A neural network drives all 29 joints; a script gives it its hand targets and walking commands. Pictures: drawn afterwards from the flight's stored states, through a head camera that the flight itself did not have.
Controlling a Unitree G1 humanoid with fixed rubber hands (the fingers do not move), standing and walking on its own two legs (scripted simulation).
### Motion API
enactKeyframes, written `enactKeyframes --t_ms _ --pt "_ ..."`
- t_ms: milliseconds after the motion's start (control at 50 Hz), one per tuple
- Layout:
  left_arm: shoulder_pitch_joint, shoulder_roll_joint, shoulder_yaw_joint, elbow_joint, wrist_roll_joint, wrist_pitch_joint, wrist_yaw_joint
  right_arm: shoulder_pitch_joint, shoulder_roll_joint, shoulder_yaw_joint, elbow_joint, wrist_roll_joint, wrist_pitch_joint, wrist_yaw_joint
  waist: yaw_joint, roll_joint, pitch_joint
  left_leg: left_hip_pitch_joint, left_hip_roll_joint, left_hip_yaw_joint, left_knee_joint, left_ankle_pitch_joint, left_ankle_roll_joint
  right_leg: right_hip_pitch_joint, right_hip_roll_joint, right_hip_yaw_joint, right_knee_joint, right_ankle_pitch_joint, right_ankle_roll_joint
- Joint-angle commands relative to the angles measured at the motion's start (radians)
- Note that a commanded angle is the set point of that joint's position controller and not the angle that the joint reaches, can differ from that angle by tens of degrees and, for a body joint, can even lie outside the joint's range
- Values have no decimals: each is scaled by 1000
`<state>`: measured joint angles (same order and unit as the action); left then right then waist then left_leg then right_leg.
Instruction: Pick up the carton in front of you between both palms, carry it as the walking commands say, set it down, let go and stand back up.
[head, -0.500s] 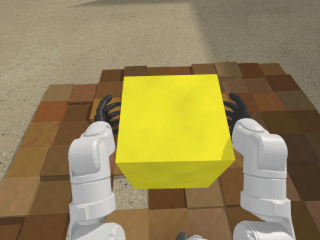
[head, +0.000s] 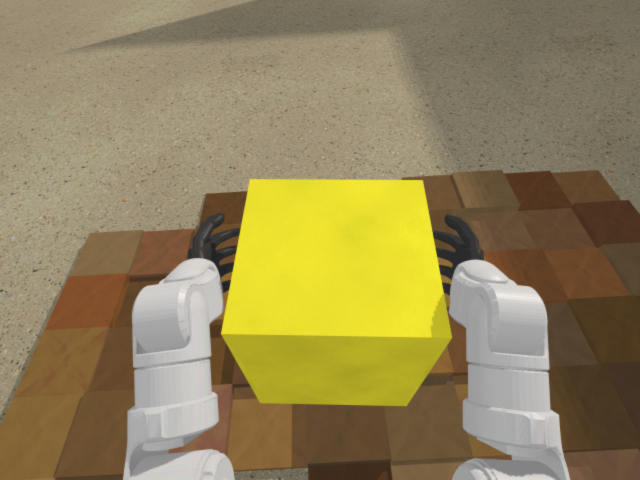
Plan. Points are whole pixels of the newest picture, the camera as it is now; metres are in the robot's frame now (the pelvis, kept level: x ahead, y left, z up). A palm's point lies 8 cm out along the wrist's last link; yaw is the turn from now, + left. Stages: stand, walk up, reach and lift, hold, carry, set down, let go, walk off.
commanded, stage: carry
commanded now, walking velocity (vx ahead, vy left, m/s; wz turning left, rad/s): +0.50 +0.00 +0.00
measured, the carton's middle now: (334, 301) +0.35 +0.00 +0.03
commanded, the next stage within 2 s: none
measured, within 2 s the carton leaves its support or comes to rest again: neither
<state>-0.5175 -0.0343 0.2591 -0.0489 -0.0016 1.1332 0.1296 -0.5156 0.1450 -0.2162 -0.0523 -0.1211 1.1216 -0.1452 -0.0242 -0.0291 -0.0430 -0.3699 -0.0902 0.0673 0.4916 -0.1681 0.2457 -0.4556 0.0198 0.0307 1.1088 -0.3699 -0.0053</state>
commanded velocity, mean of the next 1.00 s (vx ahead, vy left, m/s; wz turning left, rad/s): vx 0.50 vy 0.00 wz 0.00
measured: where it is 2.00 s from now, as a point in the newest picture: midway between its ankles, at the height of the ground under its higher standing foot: (354, 209)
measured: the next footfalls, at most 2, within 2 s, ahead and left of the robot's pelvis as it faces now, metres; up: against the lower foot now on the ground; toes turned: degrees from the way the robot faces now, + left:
right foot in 0.16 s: +0.29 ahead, -0.11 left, +0.00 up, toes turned -4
left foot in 0.48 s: +0.48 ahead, +0.05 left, +0.00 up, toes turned +2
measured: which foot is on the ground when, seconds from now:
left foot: down 0.00-0.18, up 0.20-0.46, down 0.48-0.94, up 0.96-1.00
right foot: up 0.00-0.14, down 0.16-0.48, up 0.50-0.90, down 0.92-1.00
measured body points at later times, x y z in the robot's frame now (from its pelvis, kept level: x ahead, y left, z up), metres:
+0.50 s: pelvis +0.33 -0.03 -0.01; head +0.41 -0.03 +0.43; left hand +0.68 +0.16 +0.10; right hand +0.71 -0.15 +0.09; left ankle +0.44 +0.05 -0.73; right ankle +0.25 -0.11 -0.74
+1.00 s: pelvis +0.69 -0.07 -0.01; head +0.71 -0.07 +0.43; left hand +1.05 +0.08 +0.12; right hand +1.05 -0.23 +0.11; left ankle +0.51 +0.05 -0.65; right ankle +0.77 -0.13 -0.74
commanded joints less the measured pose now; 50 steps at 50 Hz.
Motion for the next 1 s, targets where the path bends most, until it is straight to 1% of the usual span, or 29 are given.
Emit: enactKeyframes --t_ms 0,40,100,140,160,180,200,240,260,320,380,400,440,460,480,500,520,540,580,620,680,760,800,860,900,920,940,960,980 --pt "-594 -962 -679 -84 -257 -18 -123 -664 892 746 -184 398 -28 107 -111 19 -387 672 325 -415 -16 348 -28 -472 -50 64 -62 -59 -8" --pt "-539 -902 -636 -99 -189 -25 -97 -723 897 795 -246 470 -37 113 -105 74 -364 519 268 -374 -52 260 -34 -350 -23 2 -251 67 13" --pt "-457 -797 -569 -104 -79 -30 -60 -718 866 815 -220 535 -38 133 -83 148 -384 340 202 -247 -21 209 -61 -72 2 -57 -541 424 3" --pt "-425 -750 -548 -105 -37 -31 -48 -706 857 813 -168 550 -39 145 -37 121 -370 186 181 -191 54 179 -88 168 -2 -97 -667 572 -29" --pt "-432 -731 -547 -99 -23 -31 -46 -694 862 807 -128 545 -40 147 12 35 -405 39 138 -114 185 228 -121 444 -1 -141 -665 543 -54" --pt "-416 -726 -552 -69 -10 -37 -45 -705 871 798 -116 550 -39 151 78 -108 -433 -312 83 -109 419 -151 -188 803 -148 71 -654 665 -163" --pt "-364 -726 -557 -38 -15 -42 -41 -676 883 786 -122 547 -26 154 136 -260 -548 -501 69 -107 694 -324 -254 1010 -345 368 -649 653 -299" --pt "-425 -821 -634 -121 -83 -46 -52 -689 895 754 -127 518 -23 149 137 -28 -544 -521 110 -134 716 -269 -250 935 -300 325 -657 610 -254" --pt "-496 -874 -684 -179 -144 -47 -62 -658 897 730 -131 486 -25 142 128 19 -526 -524 118 -118 696 -258 -249 904 -289 298 -661 610 -228" --pt "-633 -959 -803 -299 -289 -50 -90 -528 837 648 -144 352 -33 106 118 0 -495 -478 114 -77 591 -239 -258 779 -233 252 -684 465 -199" --pt "-684 -943 -850 -317 -386 -49 -115 -503 725 593 -185 245 -45 63 115 -30 -420 -280 62 -1 237 -231 -272 540 -166 173 -743 347 -189" --pt "-701 -923 -853 -313 -411 -48 -120 -514 685 582 -205 221 -46 49 98 -71 -421 -137 35 59 151 -174 -263 454 -146 130 -751 399 -170" --pt "-721 -897 -854 -304 -443 -48 -125 -541 627 568 -257 202 -45 29 12 -126 -472 193 40 87 70 -42 -227 312 -179 79 -712 435 -144" --pt "-733 -888 -856 -305 -450 -45 -123 -538 606 568 -270 204 -40 24 -73 -79 -534 425 43 112 102 24 -202 215 -171 5 -536 632 -116" --pt "-727 -867 -850 -310 -438 -41 -118 -506 589 574 -286 217 -32 26 -144 18 -548 580 89 60 49 -31 -205 97 -115 -49 -299 529 -96" --pt "-716 -849 -834 -327 -419 -30 -114 -487 581 586 -295 231 -29 29 -133 202 -528 722 194 -189 -4 12 -128 -166 3 -82 -114 2 -67" --pt "-675 -813 -799 -313 -397 -10 -105 -499 563 606 -301 252 -13 33 -50 274 -535 698 399 -570 -72 215 21 -265 49 -34 110 -101 -42" --pt "-651 -771 -752 -280 -350 9 -88 -534 582 637 -306 291 12 40 -31 166 -520 664 426 -535 -64 263 70 -279 7 15 168 -103 -42" --pt "-613 -730 -675 -236 -274 47 -60 -615 606 677 -309 373 45 61 -28 72 -441 569 376 -432 -69 341 35 -322 -43 11 81 -88 -20" --pt "-585 -715 -626 -190 -211 72 -45 -678 640 700 -295 437 71 82 -30 88 -402 525 339 -378 -83 391 -10 -307 -48 -6 -38 -49 -11" --pt "-567 -704 -565 -120 -140 94 -31 -748 683 697 -238 493 92 104 -50 101 -373 519 323 -314 -80 523 -27 -316 -25 -50 -154 35 -16" --pt "-609 -707 -520 -60 -90 109 -21 -797 727 653 -127 511 102 115 -77 124 -317 512 268 -220 -83 582 -63 -295 -12 -87 -408 255 -28" --pt "-640 -719 -518 -49 -90 114 -21 -811 746 627 -83 503 101 117 -73 149 -278 400 221 -136 -118 562 -102 -116 31 -161 -575 350 -42" --pt "-686 -740 -534 -38 -117 120 -30 -791 757 599 -29 472 101 111 -16 197 -306 437 213 -63 10 620 -150 55 14 -152 -669 566 -82" --pt "-686 -755 -545 -36 -146 122 -43 -771 770 586 -4 437 100 100 92 119 -390 309 168 6 367 553 -184 388 -4 -173 -740 565 -75" --pt "-689 -758 -554 -9 -151 115 -46 -769 783 571 -2 424 107 96 90 -133 -499 -78 77 -20 634 150 -239 758 -196 144 -670 615 -200" --pt "-687 -795 -570 0 -179 106 -55 -758 790 570 -31 400 112 94 114 -270 -560 -290 -19 -31 853 -314 -251 849 -354 439 -701 572 -313" --pt "-685 -845 -579 -19 -198 100 -68 -782 811 577 -38 387 110 90 116 -169 -541 -318 52 -108 884 -284 -220 779 -319 396 -696 446 -301" --pt "-729 -902 -610 -54 -234 90 -84 -792 837 579 -49 374 102 90 108 -74 -488 -319 78 -107 809 -247 -213 669 -294 347 -712 422 -270"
